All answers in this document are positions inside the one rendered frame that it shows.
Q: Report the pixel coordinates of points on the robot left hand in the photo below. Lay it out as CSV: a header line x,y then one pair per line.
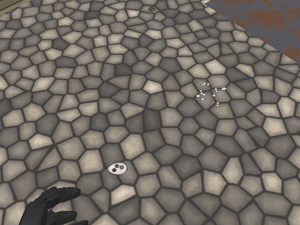
x,y
36,212

